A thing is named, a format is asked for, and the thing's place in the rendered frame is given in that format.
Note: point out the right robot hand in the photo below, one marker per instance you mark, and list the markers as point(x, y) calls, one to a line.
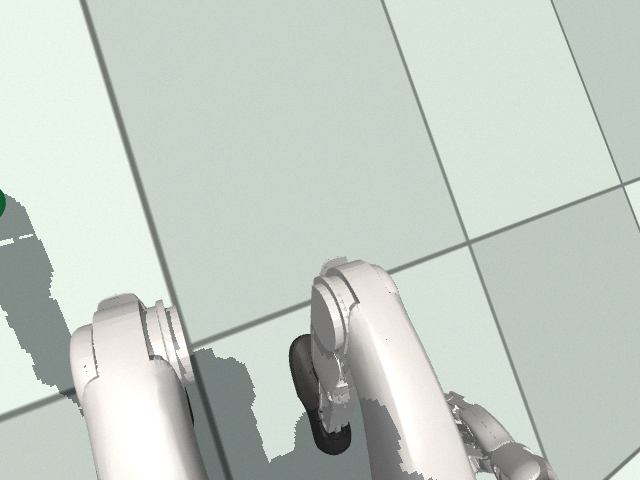
point(481, 433)

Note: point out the right robot foot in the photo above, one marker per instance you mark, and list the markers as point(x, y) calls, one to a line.
point(306, 384)

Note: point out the right robot arm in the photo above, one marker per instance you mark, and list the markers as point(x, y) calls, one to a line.
point(515, 461)

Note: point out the ball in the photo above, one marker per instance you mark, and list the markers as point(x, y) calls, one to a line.
point(2, 202)

